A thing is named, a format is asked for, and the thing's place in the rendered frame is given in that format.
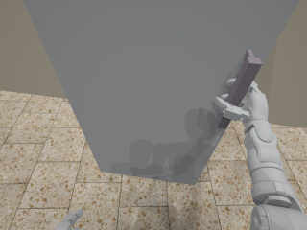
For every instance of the handle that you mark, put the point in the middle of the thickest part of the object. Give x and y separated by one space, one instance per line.
240 87

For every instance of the fridge door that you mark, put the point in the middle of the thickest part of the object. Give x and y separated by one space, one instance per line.
141 76

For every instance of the robot right hand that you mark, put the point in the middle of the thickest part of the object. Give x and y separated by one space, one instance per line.
256 105

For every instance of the robot left hand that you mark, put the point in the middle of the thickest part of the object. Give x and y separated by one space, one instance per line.
69 220

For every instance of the right robot upper arm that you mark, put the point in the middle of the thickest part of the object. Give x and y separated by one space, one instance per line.
269 217

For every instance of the robot right forearm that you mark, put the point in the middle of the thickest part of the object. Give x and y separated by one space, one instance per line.
270 185

